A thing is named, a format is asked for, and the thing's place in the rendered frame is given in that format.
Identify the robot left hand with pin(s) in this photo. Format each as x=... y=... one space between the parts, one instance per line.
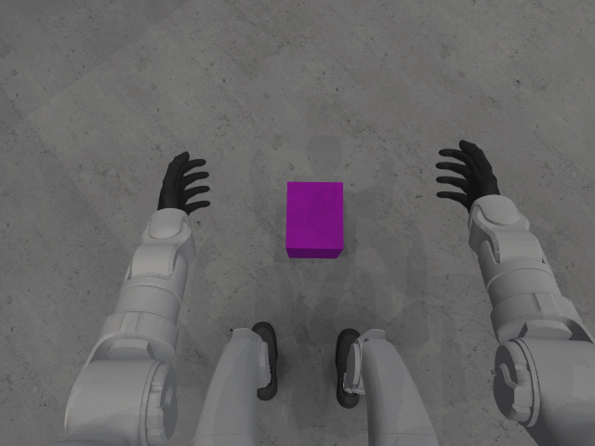
x=173 y=193

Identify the right robot thigh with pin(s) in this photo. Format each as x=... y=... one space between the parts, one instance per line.
x=396 y=414

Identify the robot right foot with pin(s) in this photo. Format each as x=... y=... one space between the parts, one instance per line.
x=346 y=399

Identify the robot left upper arm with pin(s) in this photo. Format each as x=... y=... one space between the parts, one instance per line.
x=123 y=403

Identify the right robot forearm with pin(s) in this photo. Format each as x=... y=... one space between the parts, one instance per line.
x=525 y=297

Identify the robot right hand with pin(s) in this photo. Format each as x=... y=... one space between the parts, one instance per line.
x=479 y=178

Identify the carton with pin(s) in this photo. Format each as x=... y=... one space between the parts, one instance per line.
x=314 y=219

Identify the left robot forearm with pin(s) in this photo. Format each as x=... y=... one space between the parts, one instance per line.
x=143 y=323

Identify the robot right upper arm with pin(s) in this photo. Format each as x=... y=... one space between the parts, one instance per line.
x=548 y=386

